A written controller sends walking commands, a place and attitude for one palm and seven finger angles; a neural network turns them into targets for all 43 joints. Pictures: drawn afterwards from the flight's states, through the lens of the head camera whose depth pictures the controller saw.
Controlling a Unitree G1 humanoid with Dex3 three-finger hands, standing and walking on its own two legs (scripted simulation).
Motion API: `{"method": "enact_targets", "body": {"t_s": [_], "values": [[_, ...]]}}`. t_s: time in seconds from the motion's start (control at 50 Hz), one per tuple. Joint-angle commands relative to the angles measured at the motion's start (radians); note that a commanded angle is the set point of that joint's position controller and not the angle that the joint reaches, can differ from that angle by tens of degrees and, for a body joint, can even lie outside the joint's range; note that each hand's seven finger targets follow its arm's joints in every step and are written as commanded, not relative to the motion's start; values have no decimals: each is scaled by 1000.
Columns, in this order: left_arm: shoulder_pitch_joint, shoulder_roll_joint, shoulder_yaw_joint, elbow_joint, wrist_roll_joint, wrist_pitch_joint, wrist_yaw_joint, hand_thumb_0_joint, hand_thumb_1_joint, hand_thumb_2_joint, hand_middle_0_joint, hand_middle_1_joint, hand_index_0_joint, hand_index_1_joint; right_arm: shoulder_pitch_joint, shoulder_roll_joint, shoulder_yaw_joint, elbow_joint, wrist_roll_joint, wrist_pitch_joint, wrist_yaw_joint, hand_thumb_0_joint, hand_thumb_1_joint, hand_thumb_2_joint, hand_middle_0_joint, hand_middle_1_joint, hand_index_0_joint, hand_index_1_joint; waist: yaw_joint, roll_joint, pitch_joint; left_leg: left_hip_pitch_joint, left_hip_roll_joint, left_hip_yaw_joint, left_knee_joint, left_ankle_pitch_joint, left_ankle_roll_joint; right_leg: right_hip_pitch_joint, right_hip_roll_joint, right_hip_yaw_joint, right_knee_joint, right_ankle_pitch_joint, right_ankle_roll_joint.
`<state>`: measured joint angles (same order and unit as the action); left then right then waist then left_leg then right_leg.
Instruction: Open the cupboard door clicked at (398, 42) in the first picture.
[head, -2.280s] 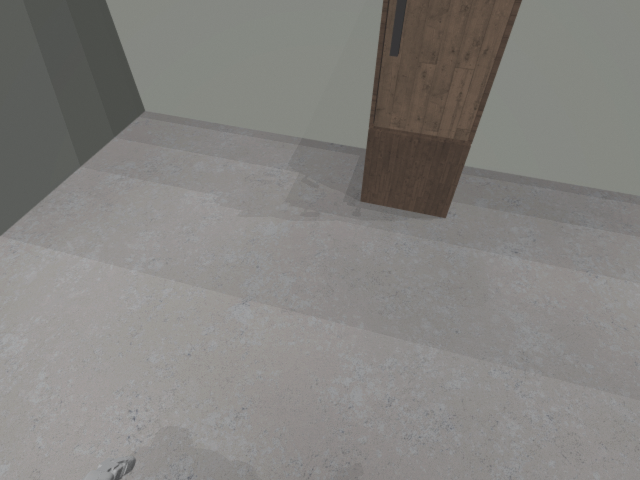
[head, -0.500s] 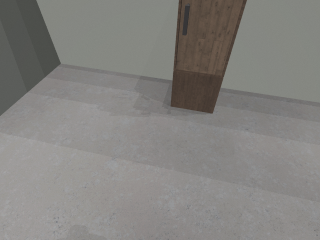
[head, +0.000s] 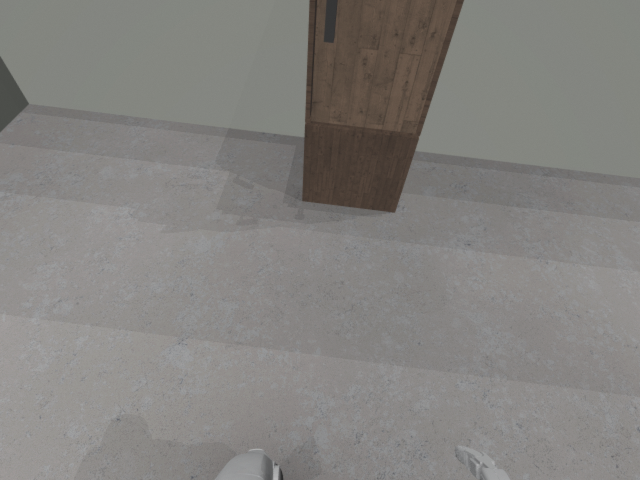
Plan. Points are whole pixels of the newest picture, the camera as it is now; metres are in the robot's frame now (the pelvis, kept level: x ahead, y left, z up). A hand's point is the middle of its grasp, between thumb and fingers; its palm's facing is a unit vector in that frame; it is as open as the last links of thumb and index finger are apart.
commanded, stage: walk to a spot facing it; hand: left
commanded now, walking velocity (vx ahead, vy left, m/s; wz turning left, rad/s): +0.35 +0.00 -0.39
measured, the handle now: (332, 1) +1.17 +0.09 +0.06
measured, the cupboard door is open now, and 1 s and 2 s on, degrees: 0 0 0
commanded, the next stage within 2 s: turn to face it in 0.52 s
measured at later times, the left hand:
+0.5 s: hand (266, 315) +0.38 +0.12 -0.14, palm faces -0.32 -0.93 -0.18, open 7.4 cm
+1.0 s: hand (299, 277) +0.47 +0.08 -0.16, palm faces -0.20 -0.97 -0.17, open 7.3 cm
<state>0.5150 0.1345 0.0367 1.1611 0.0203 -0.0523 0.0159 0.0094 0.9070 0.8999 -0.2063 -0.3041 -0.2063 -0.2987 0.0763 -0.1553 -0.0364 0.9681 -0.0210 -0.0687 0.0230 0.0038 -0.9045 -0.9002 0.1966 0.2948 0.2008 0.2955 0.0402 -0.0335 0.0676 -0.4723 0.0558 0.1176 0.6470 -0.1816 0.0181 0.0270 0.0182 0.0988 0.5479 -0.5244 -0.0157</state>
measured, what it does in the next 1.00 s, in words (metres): walks ahead: right foot, then left foot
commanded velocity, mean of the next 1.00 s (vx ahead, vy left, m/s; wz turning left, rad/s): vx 0.17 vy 0.00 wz -0.14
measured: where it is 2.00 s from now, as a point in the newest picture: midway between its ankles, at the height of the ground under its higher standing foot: (347, 414)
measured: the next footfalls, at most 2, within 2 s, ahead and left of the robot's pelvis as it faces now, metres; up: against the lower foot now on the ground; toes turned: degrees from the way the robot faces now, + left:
right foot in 0.56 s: +0.35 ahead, -0.16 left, +0.00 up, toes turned -25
left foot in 1.00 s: +0.49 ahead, +0.00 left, +0.00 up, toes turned -8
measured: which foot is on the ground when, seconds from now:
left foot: down 0.00-0.56, up 0.58-0.98, down 1.00-1.00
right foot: down 0.00-0.00, up 0.02-0.54, down 0.56-1.00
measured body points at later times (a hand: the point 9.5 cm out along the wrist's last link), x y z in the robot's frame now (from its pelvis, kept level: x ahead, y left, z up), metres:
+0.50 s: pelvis +0.20 -0.01 +0.02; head +0.25 -0.03 +0.46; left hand +0.39 +0.17 -0.12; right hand +0.05 -0.20 -0.13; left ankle +0.10 +0.10 -0.71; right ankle +0.30 -0.15 -0.69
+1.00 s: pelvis +0.37 -0.08 +0.01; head +0.38 -0.06 +0.46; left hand +0.48 +0.13 -0.14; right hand +0.38 -0.32 -0.13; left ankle +0.45 +0.01 -0.71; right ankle +0.31 -0.14 -0.71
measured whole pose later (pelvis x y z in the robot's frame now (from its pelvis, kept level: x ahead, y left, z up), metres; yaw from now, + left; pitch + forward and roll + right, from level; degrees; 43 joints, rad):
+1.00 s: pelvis +0.37 -0.08 +0.01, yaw -15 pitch -1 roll -2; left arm 0.23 0.17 0.04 1.02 0.02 -0.03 0.03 0.01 0.93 0.90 -0.20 -0.30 -0.20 -0.30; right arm 0.20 -0.16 -0.03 1.03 -0.02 0.00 0.00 0.00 -0.92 -0.90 0.20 0.29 0.20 0.30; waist 0.00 0.01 0.02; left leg -0.37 0.08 0.09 0.66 -0.24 -0.03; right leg -0.14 0.03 -0.20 0.52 -0.36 -0.05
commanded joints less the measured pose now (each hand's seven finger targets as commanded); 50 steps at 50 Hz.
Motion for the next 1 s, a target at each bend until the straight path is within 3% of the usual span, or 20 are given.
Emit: {"method": "enact_targets", "body": {"t_s": [0.0, 0.06, 0.1, 0.14, 0.28, 0.38, 0.42, 0.48, 0.5, 0.52, 0.54, 0.56, 0.58, 0.64, 0.7, 0.8, 0.88, 0.94, 0.96, 0.98], "values": [[1, 95, 25, -113, -8, -21, 0, 0, 900, 900, -200, -300, -200, -300, 407, -284, -67, 63, 4, 7, -37, 0, -900, -900, 200, 300, 200, 300, -140, 237, -206, 595, 448, -622, -388, -121, 174, -581, -18, -28, 792, -4, -46], [-113, 77, 36, -120, 9, 5, -22, 0, 900, 900, -200, -300, -200, -300, 234, -113, -23, 34, -3, -15, -43, 0, -900, -900, 200, 300, 200, 300, -62, 118, 23, 271, 331, -341, -438, -95, 95, -603, -115, -48, 798, 203, -23], [-83, 46, 35, -118, 13, 30, -31, 0, 900, 900, -200, -300, -200, -300, 230, -82, -18, 49, -2, -28, -45, 0, -900, -900, 200, 300, 200, 300, -18, 103, 7, 205, 282, -179, -432, -10, 73, -545, -120, -71, 750, 245, -12], [-88, 42, 42, -134, 17, 52, -34, 0, 900, 900, -200, -300, -200, -300, 222, -86, -21, 45, 1, -35, -47, 0, -900, -900, 200, 300, 200, 300, 1, 117, 8, 194, 275, -100, -463, -13, 83, -588, -131, -78, 733, 294, 4], [-325, 74, 52, -246, 20, 71, -60, 0, 900, 900, -200, -300, -200, -300, 313, -117, -32, 61, 3, -39, -50, 0, -900, -900, 200, 300, 200, 300, -39, 98, 60, 372, 280, -2, -488, 60, 105, -788, -167, -117, 522, 419, 40], [-499, 64, 36, -308, 13, 59, -68, 0, 900, 900, -200, -300, -200, -300, 410, -140, -34, 89, -7, -27, -50, 0, -900, -900, 200, 300, 200, 300, -103, 111, 72, 509, 281, 95, -430, 295, 97, -735, -125, -215, 227, 377, 21], [-512, 64, 34, -319, 11, 52, -67, 0, 900, 900, -200, -300, -200, -300, 419, -149, -35, 93, -10, -20, -48, 0, -900, -900, 200, 300, 200, 300, -101, 133, 62, 547, 289, 133, -381, 429, 89, -691, -96, -241, 153, 347, -2], [-381, 104, 45, -288, 13, 37, -62, 0, 900, 900, -200, -300, -200, -300, 392, -194, -43, 76, -5, -13, -48, 0, -900, -900, 200, 300, 200, 300, -37, 156, -44, 568, 294, 194, -134, 811, 63, -462, -10, -291, 81, 265, -57], [-254, 137, 54, -253, 17, 29, -56, 0, 900, 900, -200, -300, -200, -300, 364, -208, -47, 64, -1, -10, -44, 0, -900, -900, 200, 300, 200, 300, 28, 138, -117, 507, 273, 221, 43, 806, 32, -279, 16, -302, 22, 307, -70], [-119, 214, 76, -215, 21, 15, -50, 0, 900, 900, -200, -300, -200, -300, 355, -194, -39, 43, 10, -6, -33, 0, -900, -900, 200, 300, 200, 300, 95, 45, -212, 274, 243, 234, 312, 560, -14, 37, -74, -199, -24, 417, -112], [-25, 340, 104, -200, 12, 4, -35, 0, 900, 900, -200, -300, -200, -300, 382, -121, -25, 2, 22, -10, -29, 0, -900, -900, 200, 300, 200, 300, 105, -193, -362, -81, 52, 185, 655, -319, -80, 331, -389, 326, -59, 672, -250], [-10, 381, 113, -195, -16, 14, -20, 0, 900, 900, -200, -300, -200, -300, 279, -132, -26, -29, 25, -9, -39, 0, -900, -900, 200, 300, 200, 300, 111, -154, -377, -177, 27, 15, 806, -428, -67, 321, -448, 450, -148, 822, -315], [-86, 352, 107, -209, -19, 18, -15, 0, 900, 900, -200, -300, -200, -300, 259, -135, -33, -29, 24, -5, -42, 0, -900, -900, 200, 300, 200, 300, 76, -83, -294, -179, 82, -50, 830, -328, -60, 210, -429, 353, -171, 725, -306], [-256, 216, 55, -241, -12, 1, -2, 0, 900, 900, -200, -300, -200, -300, 251, -96, -21, 15, 1, 30, -43, 0, -900, -900, 200, 300, 200, 300, -30, 42, -100, -62, 123, -95, 693, -168, -61, -205, -320, 101, -225, 811, -182], [-298, 173, 34, -219, 0, -14, 8, 0, 900, 900, -200, -300, -200, -300, 377, -52, -11, 69, -2, 61, -43, 0, -900, -900, 200, 300, 200, 300, -105, -9, -128, 24, 101, -88, 555, -137, -67, -282, -260, -53, -222, 913, -155], [-282, 135, 14, -183, -3, -7, 7, 0, 900, 900, -200, -300, -200, -300, 294, -26, 2, 64, 7, 70, -39, 0, -900, -900, 200, 300, 200, 300, -84, -75, -112, 57, 70, -71, 287, -72, -73, -262, -232, -129, -232, 862, -130], [-234, 157, 19, -169, -1, 12, 11, 0, 900, 900, -200, -300, -200, -300, 163, -43, 5, 28, 8, 62, -33, 0, -900, -900, 200, 300, 200, 300, -27, -86, -48, 50, 41, -36, 110, -107, -66, -172, -275, -120, -201, 851, -128], [-209, 169, 28, -160, -4, 24, 20, 0, 900, 900, -200, -300, -200, -300, 153, -51, 1, 23, 2, 63, -30, 0, -900, -900, 200, 300, 200, 300, -27, -57, -38, 132, 28, -25, -30, -42, -53, -161, -287, -139, -121, 824, -101], [-206, 168, 28, -157, -7, 28, 21, 0, 900, 900, -200, -300, -200, -300, 181, -68, -3, 30, 0, 63, -30, 0, -900, -900, 200, 300, 200, 300, -42, -22, -51, 207, 26, -29, -102, 52, -43, -181, -272, -161, -55, 792, -75], [-196, 157, 29, -162, -11, 36, 21, 0, 900, 900, -200, -300, -200, -300, 232, -114, -13, 35, -3, 59, -30, 0, -900, -900, 200, 300, 200, 300, -60, 90, -90, 321, 92, -117, -157, 302, -7, -257, -225, -206, 56, 638, -27]]}}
